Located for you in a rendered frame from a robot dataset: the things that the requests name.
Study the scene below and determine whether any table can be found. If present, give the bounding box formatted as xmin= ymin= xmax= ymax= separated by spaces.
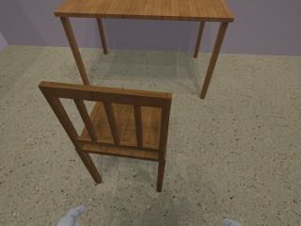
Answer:
xmin=54 ymin=0 xmax=234 ymax=100

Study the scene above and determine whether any chair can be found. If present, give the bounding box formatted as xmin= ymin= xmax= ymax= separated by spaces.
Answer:
xmin=38 ymin=81 xmax=172 ymax=192

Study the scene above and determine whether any robot left hand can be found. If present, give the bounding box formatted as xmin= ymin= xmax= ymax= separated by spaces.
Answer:
xmin=57 ymin=205 xmax=85 ymax=226

